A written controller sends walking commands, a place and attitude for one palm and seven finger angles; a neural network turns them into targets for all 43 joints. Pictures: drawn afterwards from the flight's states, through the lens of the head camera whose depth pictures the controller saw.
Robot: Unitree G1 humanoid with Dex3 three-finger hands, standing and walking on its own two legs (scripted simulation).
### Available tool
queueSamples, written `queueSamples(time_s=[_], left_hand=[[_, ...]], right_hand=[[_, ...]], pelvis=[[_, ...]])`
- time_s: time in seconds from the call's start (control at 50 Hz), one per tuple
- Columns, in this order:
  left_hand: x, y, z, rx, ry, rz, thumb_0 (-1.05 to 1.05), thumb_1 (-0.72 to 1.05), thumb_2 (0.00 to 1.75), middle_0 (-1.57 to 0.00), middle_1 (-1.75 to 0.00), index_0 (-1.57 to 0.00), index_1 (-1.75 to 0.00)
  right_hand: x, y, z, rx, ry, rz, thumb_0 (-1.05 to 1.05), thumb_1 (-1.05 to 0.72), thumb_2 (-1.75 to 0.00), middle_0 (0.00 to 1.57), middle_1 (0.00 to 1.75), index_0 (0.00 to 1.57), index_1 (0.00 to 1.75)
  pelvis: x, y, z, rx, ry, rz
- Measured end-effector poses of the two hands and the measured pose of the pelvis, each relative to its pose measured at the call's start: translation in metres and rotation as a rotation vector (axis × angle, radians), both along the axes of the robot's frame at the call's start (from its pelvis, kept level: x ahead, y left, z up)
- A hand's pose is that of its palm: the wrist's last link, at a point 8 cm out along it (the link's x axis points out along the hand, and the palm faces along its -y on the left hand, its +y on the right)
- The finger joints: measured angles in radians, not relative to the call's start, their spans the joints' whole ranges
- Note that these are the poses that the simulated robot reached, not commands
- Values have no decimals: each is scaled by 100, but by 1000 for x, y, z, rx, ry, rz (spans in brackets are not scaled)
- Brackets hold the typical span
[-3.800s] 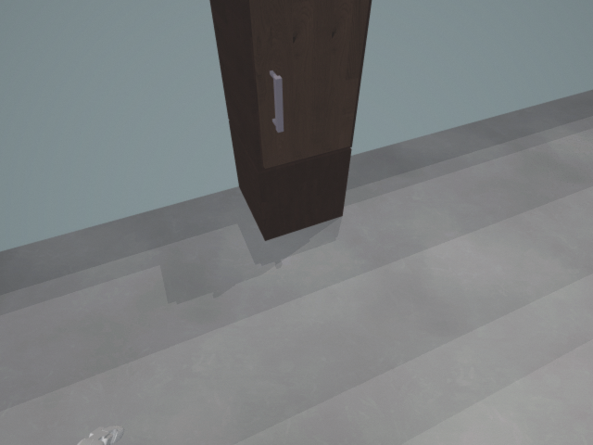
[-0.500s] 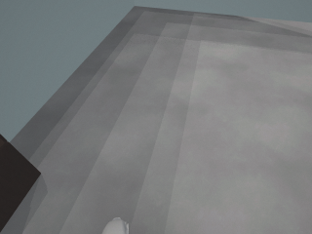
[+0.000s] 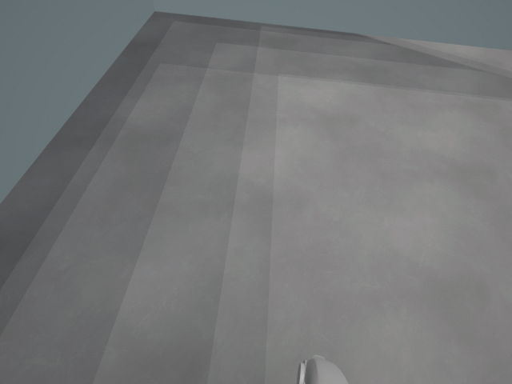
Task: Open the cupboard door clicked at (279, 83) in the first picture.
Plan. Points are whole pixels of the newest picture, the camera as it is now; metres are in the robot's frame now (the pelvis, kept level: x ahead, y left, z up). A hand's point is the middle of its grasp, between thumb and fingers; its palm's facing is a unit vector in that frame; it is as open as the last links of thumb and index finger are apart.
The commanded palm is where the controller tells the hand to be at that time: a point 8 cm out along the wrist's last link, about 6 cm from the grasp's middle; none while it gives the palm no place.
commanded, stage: walk to a spot facing it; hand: left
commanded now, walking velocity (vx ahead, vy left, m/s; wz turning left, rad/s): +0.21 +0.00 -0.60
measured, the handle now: out of the picture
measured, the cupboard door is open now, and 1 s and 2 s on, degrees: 0 0 0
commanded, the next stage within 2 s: turn to face it in 0.04 s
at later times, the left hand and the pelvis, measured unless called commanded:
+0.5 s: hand (212, 306) +0.29 +0.10 -0.16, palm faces +0.00 -0.99 -0.17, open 7.3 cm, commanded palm none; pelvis +0.16 -0.05 -0.01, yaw +1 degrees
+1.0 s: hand (154, 346) +0.21 +0.20 -0.17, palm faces +0.31 -0.91 -0.27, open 7.4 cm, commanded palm none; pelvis +0.18 -0.04 +0.00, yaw +16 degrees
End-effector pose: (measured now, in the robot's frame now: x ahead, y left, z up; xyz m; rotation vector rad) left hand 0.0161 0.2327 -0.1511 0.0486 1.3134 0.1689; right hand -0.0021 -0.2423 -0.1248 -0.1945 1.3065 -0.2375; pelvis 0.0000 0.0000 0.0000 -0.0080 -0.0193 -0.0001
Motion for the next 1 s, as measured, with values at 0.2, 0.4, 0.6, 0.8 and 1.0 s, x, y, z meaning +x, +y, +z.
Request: queueSamples(time_s=[0.2,0.4,0.6,0.8,1.0], left_hand=[[201,-40,-2,75,-148,-252,1,91,90,-20,-30,-19,-29],[259,-84,13,67,-217,-220,1,91,90,-20,-30,-20,-29],[251,-54,0,32,-219,-39,0,92,90,-21,-30,-20,-30],[186,6,-9,77,-31,115,1,91,90,-20,-30,-20,-29],[169,7,18,159,-52,217,1,91,90,-20,-30,-19,-29]], right_hand=[[-20,-1,-36,117,236,-222,0,-91,-90,20,30,19,30],[108,-28,-39,134,92,-149,0,-91,-90,20,30,19,29],[210,-35,-21,51,-3,40,1,-93,-90,20,30,19,30],[258,-11,-8,3,-24,187,0,-91,-90,20,30,19,30],[293,-17,-10,52,-43,286,0,-90,-90,21,30,20,30]], pelvis=[[93,-38,-26,15,10,-109],[146,-59,-14,4,-3,-53],[170,-41,-15,-24,4,80],[179,-19,-12,-31,38,179],[184,-39,-4,-15,35,278]])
